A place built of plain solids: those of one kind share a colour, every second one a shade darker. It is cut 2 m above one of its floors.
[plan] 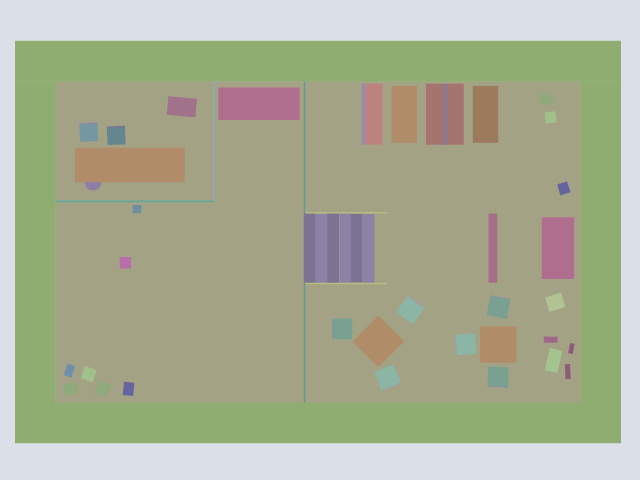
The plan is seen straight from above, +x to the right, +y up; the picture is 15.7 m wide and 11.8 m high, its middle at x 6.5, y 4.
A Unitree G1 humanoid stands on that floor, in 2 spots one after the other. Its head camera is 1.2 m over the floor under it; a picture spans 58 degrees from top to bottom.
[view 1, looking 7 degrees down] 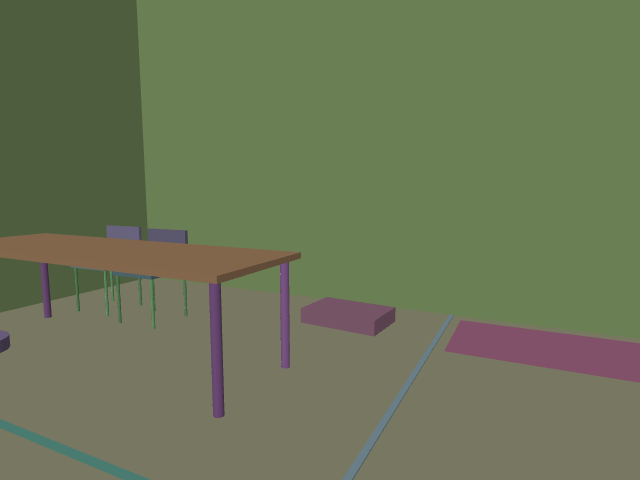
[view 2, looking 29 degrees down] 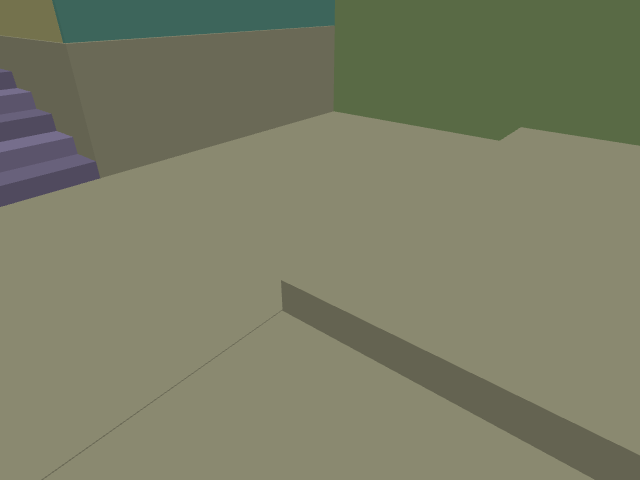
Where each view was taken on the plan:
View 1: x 4.52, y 3.80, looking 116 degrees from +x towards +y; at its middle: wall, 4.60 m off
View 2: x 2.81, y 4.33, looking -51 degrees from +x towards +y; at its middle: floor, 2.47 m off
